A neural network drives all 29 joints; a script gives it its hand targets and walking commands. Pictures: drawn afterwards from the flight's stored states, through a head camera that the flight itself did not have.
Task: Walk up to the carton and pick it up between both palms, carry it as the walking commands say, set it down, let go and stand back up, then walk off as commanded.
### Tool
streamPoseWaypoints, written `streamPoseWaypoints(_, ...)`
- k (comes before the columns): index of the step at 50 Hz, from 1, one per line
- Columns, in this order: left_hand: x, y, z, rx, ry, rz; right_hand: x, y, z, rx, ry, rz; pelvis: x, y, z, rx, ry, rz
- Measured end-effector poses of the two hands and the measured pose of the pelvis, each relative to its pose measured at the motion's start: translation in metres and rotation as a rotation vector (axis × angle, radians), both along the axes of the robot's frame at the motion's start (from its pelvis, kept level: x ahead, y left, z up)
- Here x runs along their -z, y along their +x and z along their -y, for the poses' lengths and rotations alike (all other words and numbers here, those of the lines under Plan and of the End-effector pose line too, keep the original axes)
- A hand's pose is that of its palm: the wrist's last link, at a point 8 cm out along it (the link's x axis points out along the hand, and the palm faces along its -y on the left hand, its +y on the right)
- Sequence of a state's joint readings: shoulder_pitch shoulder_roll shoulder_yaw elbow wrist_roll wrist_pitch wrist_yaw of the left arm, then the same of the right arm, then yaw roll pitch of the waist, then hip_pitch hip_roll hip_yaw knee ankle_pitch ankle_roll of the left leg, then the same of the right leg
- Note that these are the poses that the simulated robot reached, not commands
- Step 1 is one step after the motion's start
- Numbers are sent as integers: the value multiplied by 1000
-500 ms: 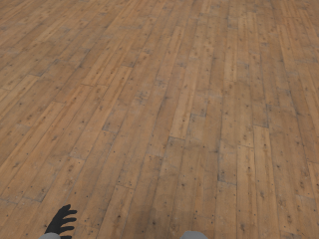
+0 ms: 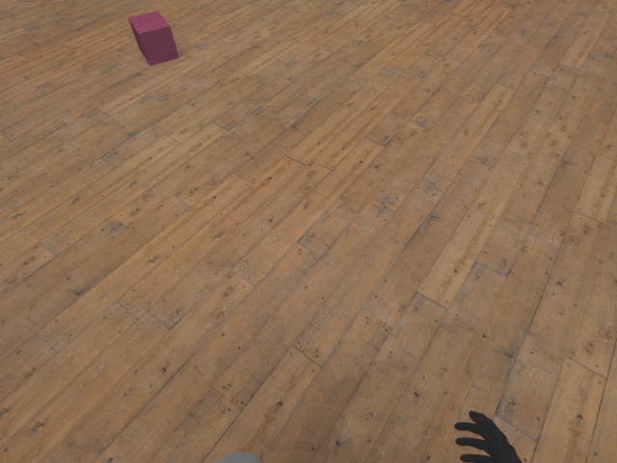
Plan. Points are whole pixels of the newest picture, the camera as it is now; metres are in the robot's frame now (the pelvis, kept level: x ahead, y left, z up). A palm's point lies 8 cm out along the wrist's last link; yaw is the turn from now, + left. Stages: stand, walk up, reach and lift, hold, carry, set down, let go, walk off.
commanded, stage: walk up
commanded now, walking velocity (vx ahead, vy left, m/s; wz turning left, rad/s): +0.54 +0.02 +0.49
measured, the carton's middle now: (153, 38) +2.49 +1.21 -0.68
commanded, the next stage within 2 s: none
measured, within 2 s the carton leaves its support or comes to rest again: neither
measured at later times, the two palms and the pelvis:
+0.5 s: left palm (115, 324) +0.32 +0.36 -0.13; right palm (435, 455) +0.17 -0.16 -0.13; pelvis +0.21 +0.10 -0.01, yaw +15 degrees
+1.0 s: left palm (138, 316) +0.34 +0.32 -0.12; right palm (342, 155) +0.76 -0.02 -0.11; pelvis +0.52 +0.14 +0.00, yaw +22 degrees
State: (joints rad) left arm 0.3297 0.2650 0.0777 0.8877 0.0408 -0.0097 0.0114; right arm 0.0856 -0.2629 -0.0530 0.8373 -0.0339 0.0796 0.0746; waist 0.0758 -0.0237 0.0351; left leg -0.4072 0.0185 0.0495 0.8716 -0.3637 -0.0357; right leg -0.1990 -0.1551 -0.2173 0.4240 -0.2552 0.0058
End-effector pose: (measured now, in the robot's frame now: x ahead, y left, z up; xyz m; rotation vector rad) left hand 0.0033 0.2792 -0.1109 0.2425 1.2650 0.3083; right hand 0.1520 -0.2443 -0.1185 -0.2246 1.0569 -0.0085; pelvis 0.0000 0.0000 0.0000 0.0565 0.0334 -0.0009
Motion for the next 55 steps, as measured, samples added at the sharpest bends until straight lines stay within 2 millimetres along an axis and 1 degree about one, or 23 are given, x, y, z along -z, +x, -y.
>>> streamPoseWaypoints(3, 7, -35, -8, -59, -38, -81, -15, 45, -26, -86, -11, 59, -2, 9, -12, -43, -12, -15)
streamPoseWaypoints(6, 18, -63, -16, -127, -86, -156, -22, 85, -56, -166, -36, 104, 3, 23, -30, -87, -35, -20)
streamPoseWaypoints(8, 30, -73, -24, -159, -114, -196, -16, 104, -74, -187, -58, 136, 14, 36, -47, -105, -60, -15)
streamPoseWaypoints(10, 38, -61, -33, -163, -135, -200, -9, 101, -84, -155, -70, 131, 19, 49, -61, -116, -55, 2)
streamPoseWaypoints(12, 37, -21, -43, -150, -148, -134, -3, 81, -86, -105, -79, 64, 14, 68, -72, -134, -67, 11)
streamPoseWaypoints(16, 26, 101, -69, -88, -147, 98, 2, 32, -82, -23, -113, -133, 3, 107, -87, -194, -99, 25)
streamPoseWaypoints(18, 21, 158, -78, -58, -143, 186, 3, 16, -83, 8, -117, -207, 2, 126, -91, -211, -106, 35)
streamPoseWaypoints(20, 18, 209, -83, -37, -143, 252, 3, 7, -86, 36, -121, -265, 4, 146, -93, -226, -108, 42)
streamPoseWaypoints(22, 17, 254, -84, -20, -149, 299, 4, 6, -88, 61, -127, -314, 6, 169, -94, -240, -110, 44)
streamPoseWaypoints(25, 18, 318, -80, 4, -165, 346, 7, 14, -89, 89, -139, -383, 13, 206, -95, -267, -113, 34)
streamPoseWaypoints(28, 22, 384, -72, 29, -176, 383, 13, 32, -87, 107, -153, -461, 22, 248, -95, -293, -115, 13)
streamPoseWaypoints(30, 26, 427, -68, 40, -172, 406, 19, 51, -83, 115, -161, -513, 31, 279, -93, -302, -113, -3)
streamPoseWaypoints(32, 33, 460, -67, 26, -152, 418, 27, 79, -77, 118, -163, -551, 40, 315, -90, -307, -100, -11)
streamPoseWaypoints(33, 36, 467, -67, 12, -139, 405, 30, 100, -76, 108, -159, -554, 41, 330, -89, -309, -104, -9)
streamPoseWaypoints(35, 37, 461, -73, -43, -113, 354, 33, 156, -76, 61, -152, -507, 36, 355, -87, -348, -94, 6)
streamPoseWaypoints(37, 35, 435, -81, -136, -88, 279, 32, 227, -80, -22, -145, -417, 27, 380, -88, -379, -77, 24)
streamPoseWaypoints(40, 29, 382, -83, -272, -68, 140, 26, 345, -96, -158, -125, -247, 15, 416, -93, -392, -57, 50)
streamPoseWaypoints(43, 23, 338, -71, -371, -78, -6, 14, 450, -127, -255, -95, -83, 8, 450, -104, -384, -46, 64)
streamPoseWaypoints(45, 18, 322, -60, -413, -101, -93, 5, 507, -154, -295, -64, 2, 4, 472, -112, -380, -40, 64)
streamPoseWaypoints(47, 15, 318, -49, -441, -132, -156, -2, 552, -183, -329, -26, 59, 3, 493, -122, -383, -35, 60)
streamPoseWaypoints(50, 14, 334, -43, -476, -174, -197, -4, 605, -227, -383, 21, 94, 3, 523, -139, -392, -35, 47)
streamPoseWaypoints(52, 16, 352, -48, -500, -190, -205, -1, 634, -257, -419, 40, 94, 6, 543, -154, -398, -37, 34)
streamPoseWaypoints(55, 23, 382, -66, -524, -201, -226, 8, 673, -300, -455, 59, 89, 13, 576, -181, -403, -41, 9)
